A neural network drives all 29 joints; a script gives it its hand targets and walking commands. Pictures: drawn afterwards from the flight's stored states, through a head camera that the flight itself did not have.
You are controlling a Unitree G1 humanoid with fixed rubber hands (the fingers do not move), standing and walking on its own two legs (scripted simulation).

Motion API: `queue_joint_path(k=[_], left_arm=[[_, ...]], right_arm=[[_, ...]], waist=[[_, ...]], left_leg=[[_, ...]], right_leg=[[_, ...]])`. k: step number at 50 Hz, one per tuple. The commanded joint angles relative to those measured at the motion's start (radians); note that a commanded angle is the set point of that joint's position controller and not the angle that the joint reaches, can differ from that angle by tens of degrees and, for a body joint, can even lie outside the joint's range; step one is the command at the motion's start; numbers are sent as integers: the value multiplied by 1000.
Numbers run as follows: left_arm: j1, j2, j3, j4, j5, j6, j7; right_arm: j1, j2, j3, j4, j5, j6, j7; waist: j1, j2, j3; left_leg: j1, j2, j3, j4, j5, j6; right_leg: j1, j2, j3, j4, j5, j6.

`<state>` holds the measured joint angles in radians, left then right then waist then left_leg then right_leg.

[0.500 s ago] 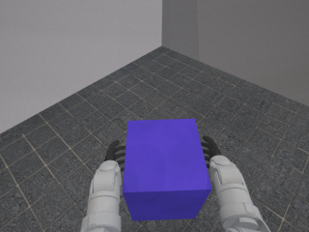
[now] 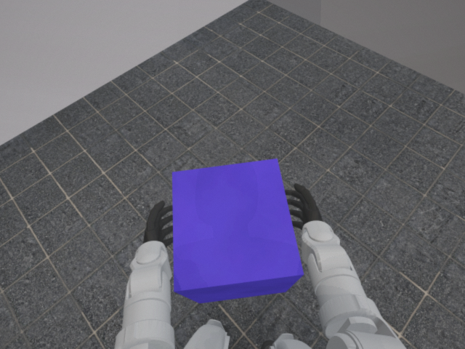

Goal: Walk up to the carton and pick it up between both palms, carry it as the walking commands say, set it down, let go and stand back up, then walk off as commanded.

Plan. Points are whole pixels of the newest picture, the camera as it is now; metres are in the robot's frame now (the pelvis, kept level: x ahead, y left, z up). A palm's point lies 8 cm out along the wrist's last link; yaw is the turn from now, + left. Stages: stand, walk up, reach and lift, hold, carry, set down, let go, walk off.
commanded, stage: set down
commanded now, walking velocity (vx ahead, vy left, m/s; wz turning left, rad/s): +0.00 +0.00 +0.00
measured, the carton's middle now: (234, 238) +0.33 +0.07 -0.12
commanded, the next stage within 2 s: none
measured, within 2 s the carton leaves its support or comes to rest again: neither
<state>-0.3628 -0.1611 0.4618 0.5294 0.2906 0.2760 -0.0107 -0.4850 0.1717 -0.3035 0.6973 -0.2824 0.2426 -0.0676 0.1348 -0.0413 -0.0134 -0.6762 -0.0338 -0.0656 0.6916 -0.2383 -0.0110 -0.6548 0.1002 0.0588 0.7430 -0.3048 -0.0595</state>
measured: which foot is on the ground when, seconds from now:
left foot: down 0.00-1.00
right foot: down 0.00-1.00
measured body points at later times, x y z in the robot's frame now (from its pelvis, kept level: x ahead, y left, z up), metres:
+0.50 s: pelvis -0.03 +0.03 -0.07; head +0.14 +0.05 +0.34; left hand +0.34 +0.24 -0.15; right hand +0.39 -0.05 -0.14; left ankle +0.06 +0.14 -0.71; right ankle +0.02 -0.07 -0.71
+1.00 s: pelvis -0.03 +0.03 -0.13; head +0.20 +0.05 +0.25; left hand +0.36 +0.24 -0.23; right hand +0.43 -0.05 -0.23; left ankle +0.06 +0.14 -0.71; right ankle +0.02 -0.07 -0.71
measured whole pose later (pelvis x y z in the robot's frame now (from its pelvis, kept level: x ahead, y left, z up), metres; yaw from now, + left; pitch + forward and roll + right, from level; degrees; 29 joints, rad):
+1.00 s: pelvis -0.03 +0.03 -0.13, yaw -2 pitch +37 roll +0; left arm -0.69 -0.07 0.47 0.64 0.18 0.20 0.06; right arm -0.84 0.06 -0.32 0.81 -0.20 0.17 -0.10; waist 0.12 -0.07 -0.12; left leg -1.56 -0.06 -0.04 1.35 -0.43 -0.01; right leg -1.52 0.14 0.06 1.37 -0.48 -0.01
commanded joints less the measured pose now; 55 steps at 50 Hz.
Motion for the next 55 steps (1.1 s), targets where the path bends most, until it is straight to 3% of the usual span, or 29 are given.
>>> queue_joint_path(k=[1,3,7,8,12,13,16,17,18,22,24,29,30,32,36,38,39,40,46,50,51,53,55], left_arm=[[-599,-710,-519,-17,-114,-90,-222],[-584,-676,-509,1,-115,-100,-228],[-633,-663,-500,16,-122,-111,-220],[-654,-674,-510,16,-135,-115,-218],[-707,-689,-503,48,-140,-115,-213],[-735,-706,-511,52,-145,-112,-210],[-787,-737,-507,66,-140,-104,-195],[-787,-743,-494,76,-135,-99,-187],[-789,-769,-497,90,-134,-92,-180],[-819,-836,-501,101,-136,-78,-150],[-853,-850,-501,91,-127,-75,-136],[-897,-894,-577,35,-163,-78,-108],[-910,-881,-585,15,-171,-83,-103],[-909,-883,-597,7,-177,-83,-92],[-918,-853,-604,-3,-186,-91,-85],[-921,-832,-599,8,-185,-93,-88],[-896,-828,-595,11,-191,-97,-89],[-922,-808,-586,11,-191,-101,-90],[-926,-736,-526,54,-181,-114,-105],[-986,-688,-502,48,-182,-117,-114],[-1007,-695,-504,42,-190,-115,-117],[-1025,-671,-495,40,-191,-109,-123],[-1061,-660,-491,33,-198,-101,-128]], right_arm=[[-473,989,508,-16,104,-96,134],[-451,966,507,-14,101,-108,112],[-500,931,501,-12,102,-127,95],[-524,910,499,-22,99,-129,93],[-589,907,486,-9,100,-130,90],[-613,900,475,-1,94,-128,92],[-663,909,451,23,94,-118,103],[-683,902,445,26,91,-115,110],[-697,899,428,38,90,-111,117],[-766,872,396,60,96,-107,146],[-797,868,382,80,99,-104,163],[-813,879,391,87,120,-108,186],[-818,885,400,84,131,-107,187],[-801,877,397,92,135,-107,187],[-791,873,405,97,144,-108,173],[-783,868,390,103,131,-110,161],[-800,862,408,86,139,-114,157],[-801,855,402,95,131,-115,149],[-835,842,406,91,133,-122,111],[-891,840,408,84,146,-118,92],[-882,844,404,92,138,-114,85],[-915,837,416,78,162,-112,80],[-949,849,428,71,177,-103,74]], waist=[[48,-50,-638],[50,-43,-658],[54,0,-700],[31,-2,-711],[25,-7,-740],[11,-7,-740],[15,-3,-749],[29,-12,-747],[19,-3,-746],[26,24,-785],[37,49,-801],[19,69,-904],[31,73,-924],[15,84,-951],[22,78,-976],[4,65,-968],[26,47,-989],[11,33,-985],[38,-38,-967],[68,-50,-991],[48,-59,-1018],[87,-38,-1040],[90,-50,-1067]], left_leg=[[42,-61,-22,72,274,57],[-12,-61,-23,92,266,57],[-37,-61,-16,142,224,46],[-46,-63,-14,157,226,42],[-109,-69,2,218,164,31],[-112,-70,3,230,140,29],[-109,-72,11,266,93,26],[-98,-70,5,271,86,24],[-94,-70,7,283,79,19],[-40,-65,-26,312,39,-3],[-11,-57,-45,327,38,-19],[42,-58,-54,388,135,-46],[48,-61,-55,399,158,-48],[67,-61,-53,424,202,-52],[29,-69,-36,470,277,-48],[-6,-75,-24,492,300,-46],[-12,-76,-27,501,330,-43],[-54,-79,-21,520,333,-40],[-227,-93,10,576,284,-20],[-310,-96,29,616,238,-12],[-332,-98,34,634,234,-13],[-341,-99,45,651,235,-13],[-367,-99,57,674,213,-13]], right_leg=[[311,-63,183,-4,510,85],[304,-67,188,22,540,95],[172,-42,160,66,355,94],[143,-31,150,78,338,93],[47,-6,123,135,219,91],[8,3,110,148,164,88],[-93,27,85,183,44,80],[-148,36,71,200,6,77],[-183,45,61,208,-19,70],[-352,71,30,273,-84,53],[-427,81,28,308,-93,46],[-547,105,2,378,-62,43],[-557,109,-1,394,-55,45],[-586,112,-3,413,-41,46],[-612,116,-1,442,-7,50],[-631,115,-3,450,6,55],[-624,117,-4,464,23,58],[-621,116,1,471,35,59],[-609,106,5,510,67,73],[-615,106,6,552,60,79],[-586,105,13,554,77,77],[-601,108,14,574,68,78],[-590,107,16,590,66,84]])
